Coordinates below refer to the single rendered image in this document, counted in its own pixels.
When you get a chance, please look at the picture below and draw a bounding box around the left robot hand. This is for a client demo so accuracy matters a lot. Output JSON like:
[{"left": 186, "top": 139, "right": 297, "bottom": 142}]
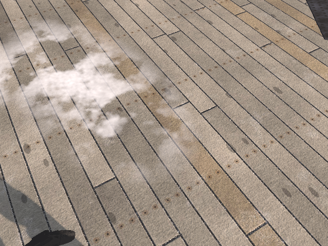
[{"left": 25, "top": 230, "right": 75, "bottom": 246}]

